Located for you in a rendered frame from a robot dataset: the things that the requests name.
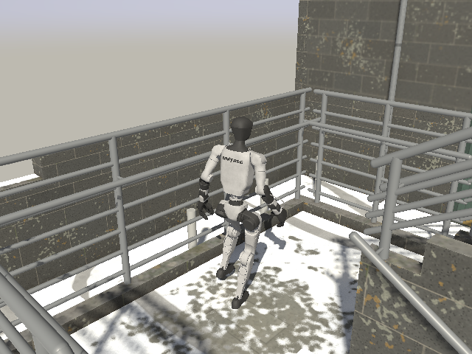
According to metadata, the robot left shin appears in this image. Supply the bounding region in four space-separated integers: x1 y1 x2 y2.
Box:
221 224 239 270

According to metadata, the robot left upper arm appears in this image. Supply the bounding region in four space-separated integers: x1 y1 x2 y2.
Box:
201 145 227 182

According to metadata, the robot right forearm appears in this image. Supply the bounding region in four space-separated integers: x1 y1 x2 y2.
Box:
261 185 282 215

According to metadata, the robot right hand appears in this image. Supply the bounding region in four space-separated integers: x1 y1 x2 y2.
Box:
270 208 287 227

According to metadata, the robot left forearm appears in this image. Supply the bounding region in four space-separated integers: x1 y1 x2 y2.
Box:
198 177 209 202

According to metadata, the robot right upper arm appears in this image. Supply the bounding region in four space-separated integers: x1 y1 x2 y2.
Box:
251 151 267 195

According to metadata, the robot right foot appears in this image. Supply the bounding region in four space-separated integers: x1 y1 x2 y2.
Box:
232 291 249 309

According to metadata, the robot left hand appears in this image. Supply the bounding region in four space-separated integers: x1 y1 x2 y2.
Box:
197 200 214 220

